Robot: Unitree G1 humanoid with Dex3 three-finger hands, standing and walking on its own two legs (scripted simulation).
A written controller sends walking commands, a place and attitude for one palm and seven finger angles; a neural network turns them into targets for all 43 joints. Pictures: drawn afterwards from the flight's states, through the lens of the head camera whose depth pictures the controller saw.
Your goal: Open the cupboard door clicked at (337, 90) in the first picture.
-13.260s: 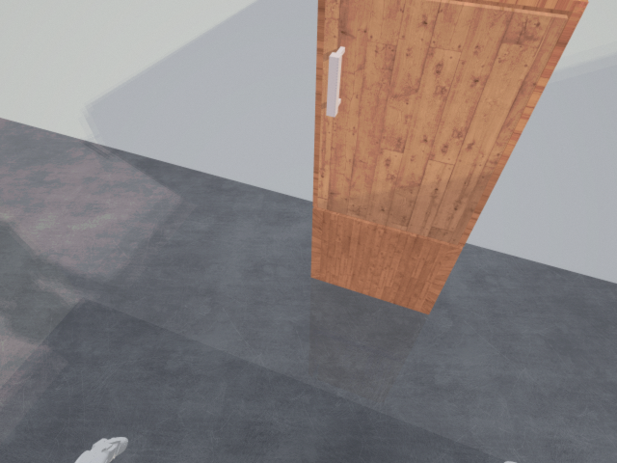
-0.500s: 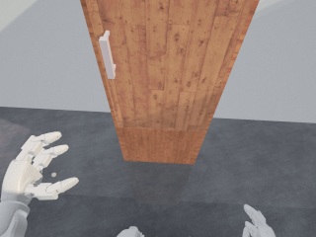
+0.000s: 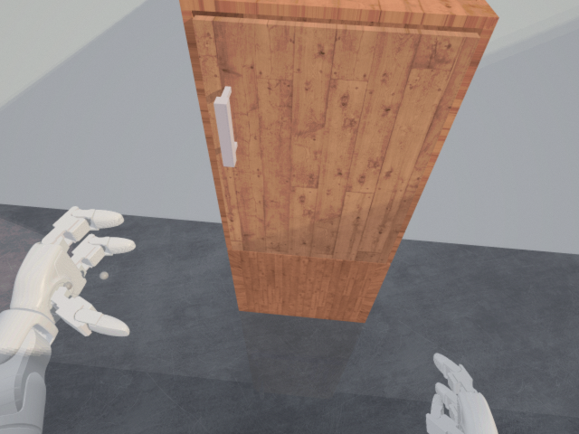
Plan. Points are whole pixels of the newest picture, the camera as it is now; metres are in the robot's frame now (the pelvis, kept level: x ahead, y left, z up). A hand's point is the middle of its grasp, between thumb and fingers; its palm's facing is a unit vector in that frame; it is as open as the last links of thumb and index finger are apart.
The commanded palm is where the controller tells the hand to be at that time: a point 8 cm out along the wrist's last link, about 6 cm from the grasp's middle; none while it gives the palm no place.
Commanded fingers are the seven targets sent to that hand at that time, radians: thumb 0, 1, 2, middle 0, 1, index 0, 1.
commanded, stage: raise the hand with hooked fingers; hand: left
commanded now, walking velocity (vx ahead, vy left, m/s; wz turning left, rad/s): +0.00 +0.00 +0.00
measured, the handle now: (228, 127) +0.59 +0.17 +0.10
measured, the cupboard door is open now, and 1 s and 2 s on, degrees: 0 0 0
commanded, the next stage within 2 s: move the hooked fingers beside the handle in 0.68 s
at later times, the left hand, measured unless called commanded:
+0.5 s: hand (115, 256) +0.29 +0.25 +0.11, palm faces +0.03 -1.00 -0.01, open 14.0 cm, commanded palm +0.26 +0.30 +0.12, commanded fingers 0.00 -0.50 0.30 -0.30 -1.20 -0.30 -1.20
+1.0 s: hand (128, 238) +0.31 +0.24 +0.12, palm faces +0.05 -1.00 +0.01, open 14.0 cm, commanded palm +0.30 +0.29 +0.12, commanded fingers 0.00 -0.50 0.30 -0.30 -1.20 -0.30 -1.20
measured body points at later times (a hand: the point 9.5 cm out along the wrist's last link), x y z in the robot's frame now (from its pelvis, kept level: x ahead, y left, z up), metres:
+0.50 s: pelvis +0.00 -0.02 +0.01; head +0.01 -0.02 +0.46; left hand +0.28 +0.30 +0.12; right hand +0.15 -0.27 -0.07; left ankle +0.03 +0.08 -0.72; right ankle -0.01 -0.12 -0.72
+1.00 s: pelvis -0.01 -0.03 +0.00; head +0.01 -0.03 +0.45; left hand +0.31 +0.30 +0.12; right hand +0.15 -0.27 -0.08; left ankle +0.03 +0.08 -0.72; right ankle -0.01 -0.12 -0.72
